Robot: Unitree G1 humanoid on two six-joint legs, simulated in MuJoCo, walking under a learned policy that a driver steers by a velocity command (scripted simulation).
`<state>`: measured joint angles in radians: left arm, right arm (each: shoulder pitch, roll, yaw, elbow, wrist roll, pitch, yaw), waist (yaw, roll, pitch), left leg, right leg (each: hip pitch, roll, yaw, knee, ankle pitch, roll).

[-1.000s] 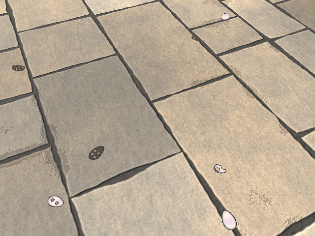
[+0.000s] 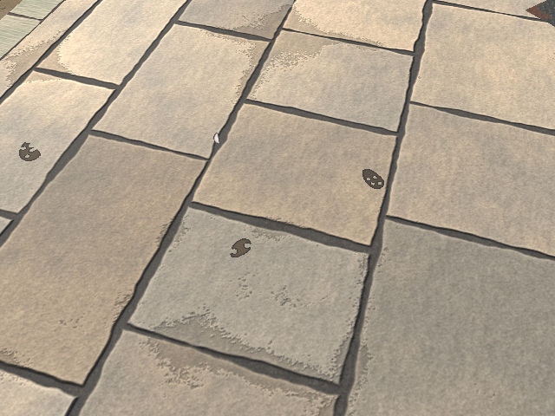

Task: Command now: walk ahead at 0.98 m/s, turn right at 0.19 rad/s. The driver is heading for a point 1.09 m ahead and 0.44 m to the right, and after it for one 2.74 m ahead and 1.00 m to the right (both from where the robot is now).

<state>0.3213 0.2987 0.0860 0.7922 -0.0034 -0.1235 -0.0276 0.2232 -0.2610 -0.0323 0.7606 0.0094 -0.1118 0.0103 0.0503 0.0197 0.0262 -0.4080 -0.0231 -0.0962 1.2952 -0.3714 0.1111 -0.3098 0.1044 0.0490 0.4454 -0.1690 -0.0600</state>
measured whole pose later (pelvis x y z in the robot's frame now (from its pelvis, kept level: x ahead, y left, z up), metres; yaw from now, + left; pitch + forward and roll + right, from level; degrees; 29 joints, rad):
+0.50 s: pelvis +0.35 +0.03 +0.00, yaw -23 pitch +2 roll +2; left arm 0.14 0.36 0.09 0.60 -0.02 0.00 -0.02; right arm 0.24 -0.31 -0.08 0.78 0.00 -0.07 -0.03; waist -0.06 -0.02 0.07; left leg -0.14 0.05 0.16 0.41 -0.29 -0.03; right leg -0.70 -0.07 -0.05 0.92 -0.17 0.02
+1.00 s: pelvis +0.51 -0.03 +0.00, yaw -51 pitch +2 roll +1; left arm 0.16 0.33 0.08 0.53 -0.01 0.06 0.03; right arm 0.05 -0.31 -0.05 0.70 0.00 -0.02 -0.01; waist 0.02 0.01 0.06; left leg -0.52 -0.05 -0.18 0.74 -0.27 -0.07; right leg -0.40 0.18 0.27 0.52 -0.12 -0.05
